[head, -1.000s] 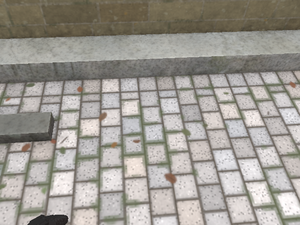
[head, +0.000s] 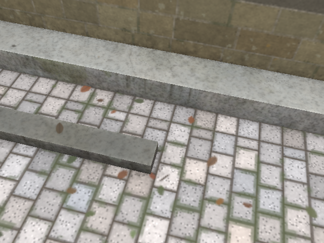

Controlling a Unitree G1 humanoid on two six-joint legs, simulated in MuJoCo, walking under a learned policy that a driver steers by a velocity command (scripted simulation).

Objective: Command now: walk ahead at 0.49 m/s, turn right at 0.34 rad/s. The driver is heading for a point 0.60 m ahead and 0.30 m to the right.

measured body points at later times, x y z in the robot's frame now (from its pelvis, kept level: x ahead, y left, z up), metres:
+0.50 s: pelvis +0.28 +0.04 -0.06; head +0.30 +0.05 +0.39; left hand +0.44 +0.29 -0.18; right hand +0.42 -0.25 -0.13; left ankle +0.43 +0.17 -0.77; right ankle +0.27 -0.08 -0.79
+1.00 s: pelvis +0.49 +0.01 -0.06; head +0.51 -0.01 +0.39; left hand +0.80 +0.06 -0.13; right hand +0.32 -0.23 -0.18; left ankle +0.44 +0.17 -0.79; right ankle +0.53 -0.19 -0.75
